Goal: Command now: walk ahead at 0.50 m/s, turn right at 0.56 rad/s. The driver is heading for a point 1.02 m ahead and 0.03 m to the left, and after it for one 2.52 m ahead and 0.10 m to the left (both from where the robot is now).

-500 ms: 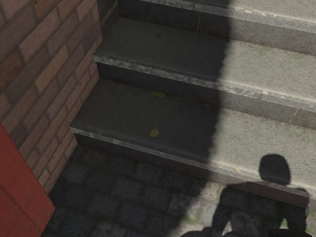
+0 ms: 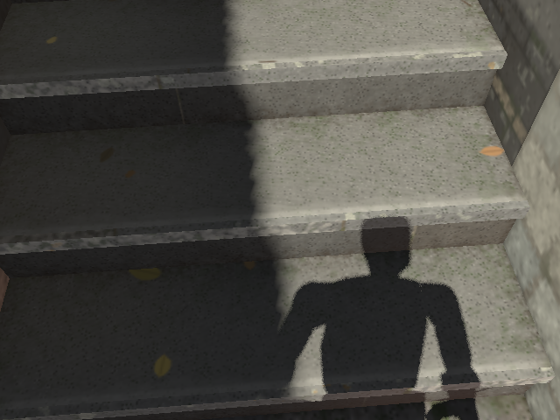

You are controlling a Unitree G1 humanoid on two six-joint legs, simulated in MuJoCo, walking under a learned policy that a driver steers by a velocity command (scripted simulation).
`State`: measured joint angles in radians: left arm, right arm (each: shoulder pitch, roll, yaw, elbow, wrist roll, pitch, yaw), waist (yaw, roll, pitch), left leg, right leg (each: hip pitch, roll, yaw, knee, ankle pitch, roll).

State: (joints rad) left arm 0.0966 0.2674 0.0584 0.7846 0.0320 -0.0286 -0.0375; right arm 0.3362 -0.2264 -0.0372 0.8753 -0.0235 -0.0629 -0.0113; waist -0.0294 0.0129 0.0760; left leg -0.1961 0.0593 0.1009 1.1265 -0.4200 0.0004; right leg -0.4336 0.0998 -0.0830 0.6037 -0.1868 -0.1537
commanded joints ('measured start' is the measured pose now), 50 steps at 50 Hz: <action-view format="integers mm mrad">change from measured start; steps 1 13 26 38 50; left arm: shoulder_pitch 165 307 515 123 -414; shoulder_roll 177 135 105 -7 -83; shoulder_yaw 57 52 9 -74 -143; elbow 5 60 229 -104 -275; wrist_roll -21 0 15 15 22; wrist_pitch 3 -33 -71 -1 18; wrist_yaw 25 42 108 -71 -12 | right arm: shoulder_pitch -46 -262 -773 74 365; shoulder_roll -133 -93 62 -49 -46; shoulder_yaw -21 22 107 12 64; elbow -112 -162 -567 72 186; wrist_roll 7 -42 -33 -42 -70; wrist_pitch -39 -3 -1 31 -62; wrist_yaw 8 9 -10 30 115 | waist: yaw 50 86 130 18 -72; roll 24 -110 26 54 141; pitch -89 -100 79 -216 -73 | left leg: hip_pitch -447 -480 -1282 -109 -261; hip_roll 43 16 55 73 28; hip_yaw -141 -110 -153 -799 -607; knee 125 -194 538 -692 -933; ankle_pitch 108 274 -553 280 14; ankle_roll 18 -36 172 283 259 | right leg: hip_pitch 421 416 606 -649 -882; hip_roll -340 -241 -370 -25 -160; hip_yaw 526 422 239 340 -46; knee -361 -344 -508 1436 1166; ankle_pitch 156 353 694 63 16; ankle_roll -177 -88 30 -13 73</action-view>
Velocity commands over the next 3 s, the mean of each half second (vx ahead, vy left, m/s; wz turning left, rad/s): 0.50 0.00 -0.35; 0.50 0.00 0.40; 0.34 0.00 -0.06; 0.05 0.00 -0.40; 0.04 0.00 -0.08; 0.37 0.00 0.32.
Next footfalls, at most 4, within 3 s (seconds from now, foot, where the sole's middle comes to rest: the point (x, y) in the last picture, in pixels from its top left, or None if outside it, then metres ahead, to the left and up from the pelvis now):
0.60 left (231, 326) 0.59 0.13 -0.59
1.12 right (292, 172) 0.89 -0.01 -0.43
1.62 left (179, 47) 1.14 0.24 -0.26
2.02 right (290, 77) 1.02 -0.01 -0.27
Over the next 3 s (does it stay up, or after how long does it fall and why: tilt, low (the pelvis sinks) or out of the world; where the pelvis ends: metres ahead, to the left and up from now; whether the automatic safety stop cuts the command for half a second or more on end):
stays up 1.18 0.09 0.50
